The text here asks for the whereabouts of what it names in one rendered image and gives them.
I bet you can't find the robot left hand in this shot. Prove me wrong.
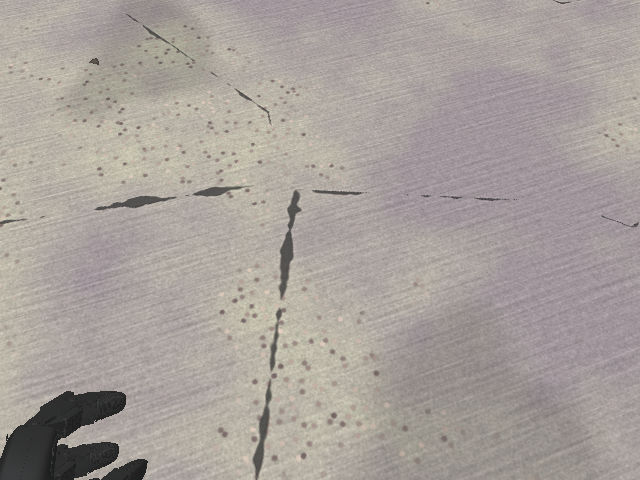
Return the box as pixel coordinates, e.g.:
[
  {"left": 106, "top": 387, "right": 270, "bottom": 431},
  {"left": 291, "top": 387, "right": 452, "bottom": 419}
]
[{"left": 0, "top": 391, "right": 148, "bottom": 480}]

